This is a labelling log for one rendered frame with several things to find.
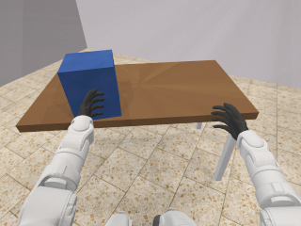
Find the carton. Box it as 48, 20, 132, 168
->
57, 49, 121, 121

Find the left robot thigh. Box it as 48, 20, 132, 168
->
104, 214, 133, 226

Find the robot thigh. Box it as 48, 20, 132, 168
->
104, 214, 133, 226
159, 210, 198, 226

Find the table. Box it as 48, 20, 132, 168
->
15, 60, 260, 181

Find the right robot thigh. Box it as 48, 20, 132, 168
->
159, 210, 198, 226

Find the robot left forearm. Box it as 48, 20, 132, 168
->
18, 115, 94, 226

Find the robot right forearm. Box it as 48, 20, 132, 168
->
236, 130, 301, 210

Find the robot right upper arm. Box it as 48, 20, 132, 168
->
259, 206, 301, 226

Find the robot left upper arm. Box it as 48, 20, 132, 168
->
19, 186, 77, 226

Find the robot right hand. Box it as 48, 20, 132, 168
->
211, 103, 249, 140

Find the robot left hand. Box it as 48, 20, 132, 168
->
77, 89, 104, 118

